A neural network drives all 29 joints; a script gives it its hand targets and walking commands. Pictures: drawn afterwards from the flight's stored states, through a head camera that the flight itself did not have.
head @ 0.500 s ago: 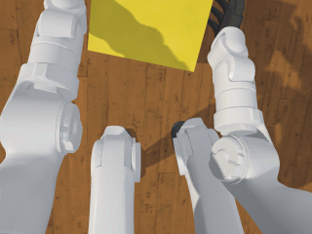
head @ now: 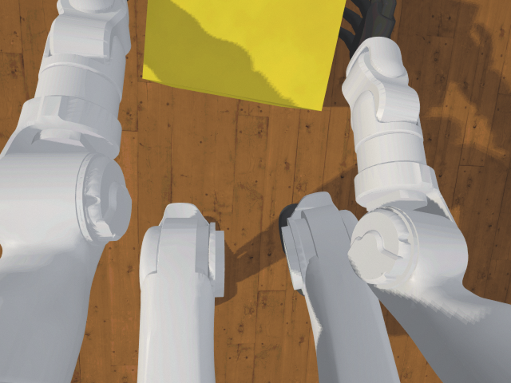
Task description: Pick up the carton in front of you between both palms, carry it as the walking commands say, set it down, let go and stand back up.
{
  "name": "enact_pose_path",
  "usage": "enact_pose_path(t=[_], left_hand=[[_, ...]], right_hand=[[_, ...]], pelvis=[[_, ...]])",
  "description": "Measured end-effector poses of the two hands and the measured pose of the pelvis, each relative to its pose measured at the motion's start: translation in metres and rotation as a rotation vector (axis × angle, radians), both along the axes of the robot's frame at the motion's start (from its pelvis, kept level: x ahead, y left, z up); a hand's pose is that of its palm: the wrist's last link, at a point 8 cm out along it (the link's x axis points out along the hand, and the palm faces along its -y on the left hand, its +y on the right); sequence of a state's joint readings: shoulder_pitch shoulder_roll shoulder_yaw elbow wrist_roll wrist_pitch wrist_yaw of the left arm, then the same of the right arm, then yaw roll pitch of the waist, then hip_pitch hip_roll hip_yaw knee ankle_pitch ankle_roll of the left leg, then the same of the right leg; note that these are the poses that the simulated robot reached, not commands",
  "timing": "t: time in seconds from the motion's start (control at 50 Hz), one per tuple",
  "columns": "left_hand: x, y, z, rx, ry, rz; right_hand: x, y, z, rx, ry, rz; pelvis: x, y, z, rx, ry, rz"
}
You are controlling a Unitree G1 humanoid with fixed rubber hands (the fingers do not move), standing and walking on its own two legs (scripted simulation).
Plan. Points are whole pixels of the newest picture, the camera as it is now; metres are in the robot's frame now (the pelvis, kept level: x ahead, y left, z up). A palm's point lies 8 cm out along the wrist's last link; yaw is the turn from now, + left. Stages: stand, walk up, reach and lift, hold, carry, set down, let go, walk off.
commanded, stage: set down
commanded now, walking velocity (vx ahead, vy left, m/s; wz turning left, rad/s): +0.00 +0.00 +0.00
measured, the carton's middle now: (241, 25) +0.56 +0.01 -0.25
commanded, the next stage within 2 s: let go in 1.92 s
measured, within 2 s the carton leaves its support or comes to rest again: rests again in 0.16 s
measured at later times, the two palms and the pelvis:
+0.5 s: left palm out of the picture +0.58 +0.16 -0.17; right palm (367, 29) +0.53 -0.14 -0.16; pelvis +0.02 +0.01 -0.01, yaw -1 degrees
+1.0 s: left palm out of the picture +0.56 +0.20 -0.17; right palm (390, 51) +0.51 -0.18 -0.17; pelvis -0.01 +0.00 -0.02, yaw -1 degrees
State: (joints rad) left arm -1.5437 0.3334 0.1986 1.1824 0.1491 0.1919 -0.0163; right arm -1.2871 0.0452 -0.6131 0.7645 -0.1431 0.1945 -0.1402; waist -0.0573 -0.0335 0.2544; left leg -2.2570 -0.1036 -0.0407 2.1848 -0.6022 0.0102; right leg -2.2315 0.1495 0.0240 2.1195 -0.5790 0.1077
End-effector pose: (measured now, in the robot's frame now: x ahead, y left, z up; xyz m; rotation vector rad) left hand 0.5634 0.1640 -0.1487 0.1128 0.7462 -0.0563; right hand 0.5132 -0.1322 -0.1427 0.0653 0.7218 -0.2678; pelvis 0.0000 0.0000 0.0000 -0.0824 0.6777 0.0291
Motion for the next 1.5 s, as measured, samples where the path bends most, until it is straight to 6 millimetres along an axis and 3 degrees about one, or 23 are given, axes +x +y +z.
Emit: enact_pose_path(t=[0.38,0.64,0.74,0.84,0.92,1.06,1.14,1.26,1.5], left_hand=[[0.015,0.0,-0.021,-0.046,-0.009,-0.008],[0.014,0.002,-0.023,-0.035,-0.03,-0.022],[-0.013,0.022,-0.051,0.026,0.046,0.009],[-0.026,0.046,-0.065,0.05,0.019,0.054],[-0.014,0.044,-0.048,0.033,-0.048,0.052],[0.007,0.038,0.007,0.028,-0.113,0.035],[0.009,0.037,0.045,0.032,-0.096,0.029],[0.01,0.037,0.091,0.017,-0.064,0.033],[0.007,0.052,0.146,0.033,-0.099,0.041]], right_hand=[[0.018,-0.006,-0.019,0.003,0.004,0.038],[0.016,-0.008,-0.02,-0.018,0.008,0.067],[-0.011,-0.022,-0.045,-0.064,0.111,0.083],[-0.02,-0.052,-0.048,-0.108,0.085,0.04],[-0.016,-0.055,-0.04,-0.084,0.041,0.025],[-0.001,-0.032,-0.004,-0.03,-0.029,0.01],[-0.002,-0.027,0.033,-0.037,-0.042,-0.004],[-0.005,-0.036,0.08,-0.064,-0.029,-0.019],[-0.007,-0.037,0.143,-0.076,-0.073,-0.008]], pelvis=[[0.019,0.006,-0.003,-0.011,0.053,-0.006],[0.015,0.004,-0.008,-0.011,0.024,-0.002],[0.011,0.002,-0.009,-0.01,0.005,0.001],[0.002,0.001,-0.014,-0.004,-0.041,-0.004],[-0.007,-0.001,-0.019,0.0,-0.085,-0.008],[-0.015,-0.004,-0.009,0.005,-0.099,-0.011],[-0.012,-0.004,0.014,0.006,-0.072,-0.009],[-0.002,-0.003,0.055,-0.001,0.022,-0.008],[0.005,-0.002,0.11,0.003,0.108,-0.005]])
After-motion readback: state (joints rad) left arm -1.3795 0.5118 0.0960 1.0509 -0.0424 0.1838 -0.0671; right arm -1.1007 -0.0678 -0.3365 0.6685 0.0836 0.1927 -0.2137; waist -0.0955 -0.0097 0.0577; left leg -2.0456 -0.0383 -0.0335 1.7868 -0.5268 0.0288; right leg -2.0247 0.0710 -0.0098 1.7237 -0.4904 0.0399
